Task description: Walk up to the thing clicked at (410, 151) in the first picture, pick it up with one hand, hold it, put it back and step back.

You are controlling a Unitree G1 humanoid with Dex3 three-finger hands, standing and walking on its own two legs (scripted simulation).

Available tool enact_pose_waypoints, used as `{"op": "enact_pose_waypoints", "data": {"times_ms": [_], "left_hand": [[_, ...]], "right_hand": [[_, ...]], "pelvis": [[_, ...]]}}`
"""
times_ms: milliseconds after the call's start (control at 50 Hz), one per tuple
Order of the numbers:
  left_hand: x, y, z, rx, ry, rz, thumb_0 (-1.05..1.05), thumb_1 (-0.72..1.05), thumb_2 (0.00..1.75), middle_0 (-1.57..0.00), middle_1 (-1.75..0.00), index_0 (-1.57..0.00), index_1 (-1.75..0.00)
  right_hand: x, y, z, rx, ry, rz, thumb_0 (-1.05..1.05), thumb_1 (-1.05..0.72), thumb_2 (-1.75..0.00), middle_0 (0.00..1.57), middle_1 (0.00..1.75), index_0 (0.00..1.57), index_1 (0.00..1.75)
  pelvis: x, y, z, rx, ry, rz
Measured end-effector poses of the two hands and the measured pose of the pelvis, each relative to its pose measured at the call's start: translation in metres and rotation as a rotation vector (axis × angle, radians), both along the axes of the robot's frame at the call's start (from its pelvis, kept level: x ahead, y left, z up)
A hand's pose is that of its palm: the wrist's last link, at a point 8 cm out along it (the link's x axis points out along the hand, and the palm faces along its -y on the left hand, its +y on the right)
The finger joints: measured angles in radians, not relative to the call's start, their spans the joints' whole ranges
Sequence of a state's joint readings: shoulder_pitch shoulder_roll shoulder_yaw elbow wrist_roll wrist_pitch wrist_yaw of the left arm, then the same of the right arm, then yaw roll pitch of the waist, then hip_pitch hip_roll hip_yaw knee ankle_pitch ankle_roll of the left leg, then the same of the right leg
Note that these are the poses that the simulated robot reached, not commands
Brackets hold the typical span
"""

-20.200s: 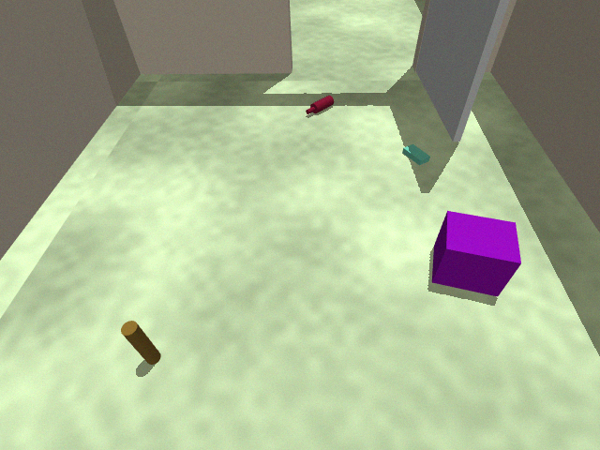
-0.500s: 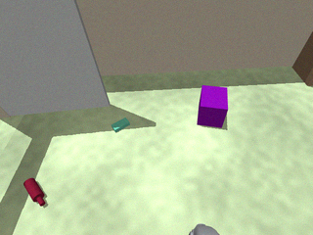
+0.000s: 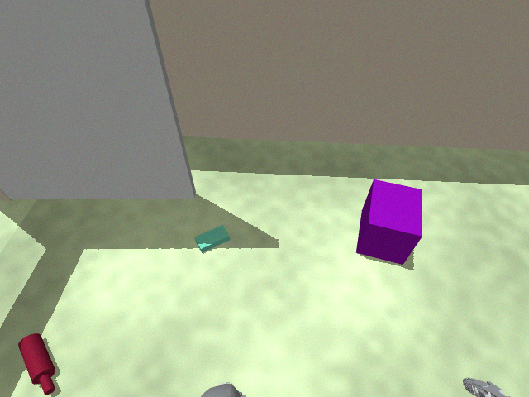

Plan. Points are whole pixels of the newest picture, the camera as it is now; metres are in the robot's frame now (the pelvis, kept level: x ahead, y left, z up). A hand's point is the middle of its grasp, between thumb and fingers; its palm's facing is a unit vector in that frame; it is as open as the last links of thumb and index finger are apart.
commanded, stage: walk up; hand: left
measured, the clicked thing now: (212, 238) +0.85 +0.28 -0.73
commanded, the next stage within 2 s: none
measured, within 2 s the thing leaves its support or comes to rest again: neither
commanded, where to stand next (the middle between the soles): +0.47 +0.00 m, yaw -1 degrees
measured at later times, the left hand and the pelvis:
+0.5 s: hand (145, 316) +0.27 +0.25 -0.10, palm faces -0.05 -0.91 -0.42, open 7.4 cm; pelvis +0.18 -0.02 +0.01, yaw -2 degrees
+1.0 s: hand (138, 263) +0.40 +0.31 -0.14, palm faces -0.09 -0.94 -0.33, open 7.4 cm; pelvis +0.33 +0.04 +0.02, yaw -2 degrees
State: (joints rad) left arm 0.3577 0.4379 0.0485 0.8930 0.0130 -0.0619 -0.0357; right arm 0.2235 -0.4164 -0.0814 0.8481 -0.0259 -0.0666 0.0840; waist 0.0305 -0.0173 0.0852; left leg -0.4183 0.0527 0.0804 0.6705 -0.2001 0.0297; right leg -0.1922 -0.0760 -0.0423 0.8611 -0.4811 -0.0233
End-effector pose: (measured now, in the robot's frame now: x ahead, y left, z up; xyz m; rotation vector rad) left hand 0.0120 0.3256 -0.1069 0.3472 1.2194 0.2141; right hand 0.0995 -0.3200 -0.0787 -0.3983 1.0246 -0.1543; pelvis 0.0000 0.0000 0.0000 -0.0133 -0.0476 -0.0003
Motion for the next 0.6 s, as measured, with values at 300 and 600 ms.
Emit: {"op": "enact_pose_waypoints", "data": {"times_ms": [300,600], "left_hand": [[0.178,-0.011,0.029,-0.011,-0.075,-0.132,0.0,0.9,0.9,-0.21,-0.3,-0.2,-0.3],[0.257,-0.026,0.045,0.036,-0.142,-0.072,0.0,0.9,0.9,-0.21,-0.3,-0.2,-0.3]], "right_hand": [[0.031,-0.005,0.003,0.024,0.089,-0.125,0.01,-0.9,-0.89,0.21,0.3,0.21,0.3],[0.15,-0.012,-0.019,0.072,0.139,-0.064,0.01,-0.9,-0.9,0.21,0.3,0.2,0.3]], "pelvis": [[0.107,-0.002,0.019,0.027,-0.001,-0.042],[0.205,-0.018,0.018,-0.002,-0.008,-0.017]]}}
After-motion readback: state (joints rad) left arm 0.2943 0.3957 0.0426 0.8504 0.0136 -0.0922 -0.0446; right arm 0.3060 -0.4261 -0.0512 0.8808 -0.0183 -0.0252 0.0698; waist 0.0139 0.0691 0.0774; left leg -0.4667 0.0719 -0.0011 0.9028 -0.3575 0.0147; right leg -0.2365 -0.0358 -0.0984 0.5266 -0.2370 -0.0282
